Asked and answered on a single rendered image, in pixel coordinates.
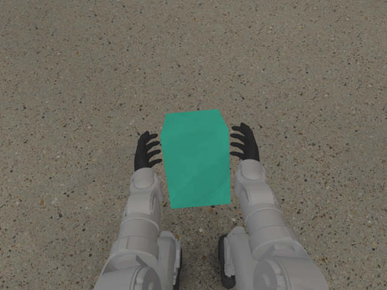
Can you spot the right robot upper arm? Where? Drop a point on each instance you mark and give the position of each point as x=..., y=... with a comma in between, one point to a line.
x=288, y=273

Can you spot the robot left shin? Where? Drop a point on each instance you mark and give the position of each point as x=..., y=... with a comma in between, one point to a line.
x=169, y=234

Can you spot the robot left forearm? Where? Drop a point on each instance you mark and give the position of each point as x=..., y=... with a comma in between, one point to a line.
x=137, y=241

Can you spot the robot left hand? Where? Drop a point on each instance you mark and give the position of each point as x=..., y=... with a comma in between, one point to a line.
x=141, y=159

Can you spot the left robot upper arm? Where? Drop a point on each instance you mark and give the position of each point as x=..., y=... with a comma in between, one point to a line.
x=140, y=277

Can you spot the carton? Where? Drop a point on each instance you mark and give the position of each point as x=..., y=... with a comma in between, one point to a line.
x=195, y=149

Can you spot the robot right foot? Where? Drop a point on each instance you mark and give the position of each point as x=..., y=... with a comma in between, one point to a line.
x=228, y=281

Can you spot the robot right hand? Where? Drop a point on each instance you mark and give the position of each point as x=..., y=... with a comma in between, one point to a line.
x=249, y=148

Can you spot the robot right forearm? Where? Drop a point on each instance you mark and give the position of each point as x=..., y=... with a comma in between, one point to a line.
x=268, y=230

